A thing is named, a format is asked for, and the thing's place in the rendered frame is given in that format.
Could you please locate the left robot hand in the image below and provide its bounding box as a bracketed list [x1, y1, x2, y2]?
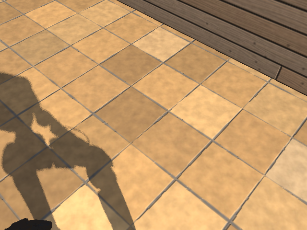
[5, 218, 53, 230]

